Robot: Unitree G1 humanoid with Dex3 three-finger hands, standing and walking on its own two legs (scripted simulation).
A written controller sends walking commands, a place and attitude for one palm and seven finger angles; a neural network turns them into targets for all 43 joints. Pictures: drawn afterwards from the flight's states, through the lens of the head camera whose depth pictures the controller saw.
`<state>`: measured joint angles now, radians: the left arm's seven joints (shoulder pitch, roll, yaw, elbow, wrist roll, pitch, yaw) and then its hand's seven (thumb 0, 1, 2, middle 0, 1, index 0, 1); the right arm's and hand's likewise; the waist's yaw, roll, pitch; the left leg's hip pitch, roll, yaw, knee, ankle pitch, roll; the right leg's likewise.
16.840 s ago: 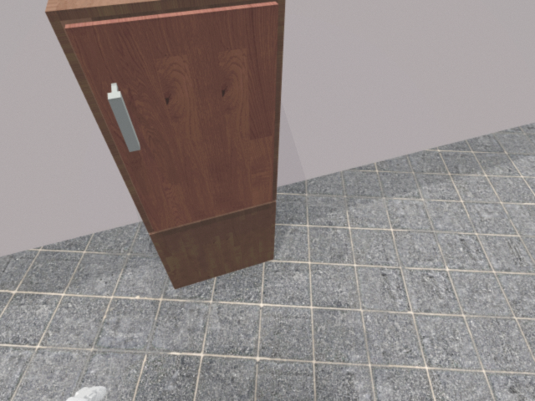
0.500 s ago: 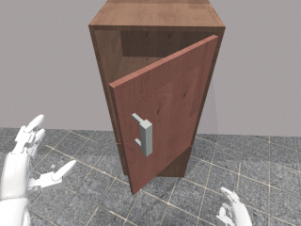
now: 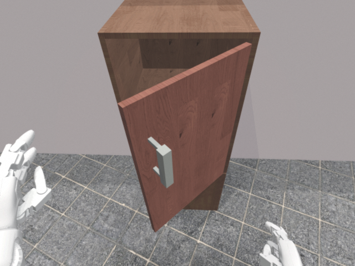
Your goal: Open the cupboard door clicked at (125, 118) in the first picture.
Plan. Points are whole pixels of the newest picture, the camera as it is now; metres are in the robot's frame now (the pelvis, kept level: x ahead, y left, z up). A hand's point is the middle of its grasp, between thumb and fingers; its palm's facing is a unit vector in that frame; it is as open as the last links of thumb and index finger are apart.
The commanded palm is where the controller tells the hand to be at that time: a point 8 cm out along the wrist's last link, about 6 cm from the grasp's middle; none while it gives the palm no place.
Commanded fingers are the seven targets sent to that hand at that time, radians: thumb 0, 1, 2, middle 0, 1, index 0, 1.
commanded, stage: draw the hand back to the body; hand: left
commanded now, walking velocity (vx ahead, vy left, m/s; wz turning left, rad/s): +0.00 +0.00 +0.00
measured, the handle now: (160, 162) +0.33 +0.09 +0.07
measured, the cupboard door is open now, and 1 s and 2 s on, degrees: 44 44 44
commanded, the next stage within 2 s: step back with the hand held close in 0.10 s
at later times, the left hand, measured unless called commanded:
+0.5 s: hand (41, 200) +0.18 +0.26 +0.14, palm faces +0.33 -0.80 -0.50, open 7.4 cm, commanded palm +0.12 +0.31 +0.17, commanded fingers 0.00 0.90 0.90 -0.20 -0.30 -0.20 -0.30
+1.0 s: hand out of the picture +0.05 +0.31 +0.15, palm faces +0.48 -0.76 -0.44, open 7.4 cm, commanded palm +0.00 +0.35 +0.17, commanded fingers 0.00 0.90 0.90 -0.20 -0.30 -0.20 -0.30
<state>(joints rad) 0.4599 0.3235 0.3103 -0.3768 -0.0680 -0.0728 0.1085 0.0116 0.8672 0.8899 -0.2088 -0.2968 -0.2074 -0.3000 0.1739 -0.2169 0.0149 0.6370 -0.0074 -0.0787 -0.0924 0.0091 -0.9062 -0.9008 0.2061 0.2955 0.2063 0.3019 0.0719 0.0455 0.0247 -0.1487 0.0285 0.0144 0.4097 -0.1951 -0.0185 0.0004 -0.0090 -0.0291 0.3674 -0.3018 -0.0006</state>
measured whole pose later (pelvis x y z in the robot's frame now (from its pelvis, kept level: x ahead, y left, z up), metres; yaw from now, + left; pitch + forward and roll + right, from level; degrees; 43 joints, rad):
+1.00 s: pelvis -0.12 +0.04 -0.02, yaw +4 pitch -1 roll -3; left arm 0.57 0.38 0.40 -0.57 -0.04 -0.20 0.16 0.01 0.89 0.90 -0.21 -0.30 -0.21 -0.30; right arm 0.21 -0.22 -0.01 0.62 0.00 -0.05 -0.08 0.01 -0.91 -0.90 0.21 0.30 0.21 0.30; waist 0.02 0.02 0.05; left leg -0.45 -0.01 -0.01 0.65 -0.23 0.01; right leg -0.33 0.00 -0.01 0.59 -0.24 0.04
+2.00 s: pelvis -0.28 +0.04 -0.01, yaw +1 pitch -2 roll +0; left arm 0.51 0.36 0.39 -0.41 -0.02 -0.20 0.17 0.01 0.89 0.90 -0.21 -0.30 -0.21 -0.30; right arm 0.27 -0.23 -0.01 0.68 -0.01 -0.13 -0.09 0.01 -0.91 -0.90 0.21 0.30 0.21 0.30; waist -0.01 -0.02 -0.03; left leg -0.24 0.02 0.04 0.54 -0.26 0.00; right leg -0.23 0.00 -0.05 0.57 -0.30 -0.02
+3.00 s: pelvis -0.30 +0.05 +0.00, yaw +4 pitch -2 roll +0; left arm 0.32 0.13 0.02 1.16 0.01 0.01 0.03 0.00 0.91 0.90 -0.20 -0.29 -0.20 -0.30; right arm 0.35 -0.10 0.00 1.13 -0.03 0.02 -0.03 0.00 -0.91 -0.90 0.20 0.29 0.20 0.30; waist 0.00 0.03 0.03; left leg -0.25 -0.01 0.01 0.46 -0.18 0.02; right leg -0.22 -0.02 -0.08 0.46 -0.22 -0.01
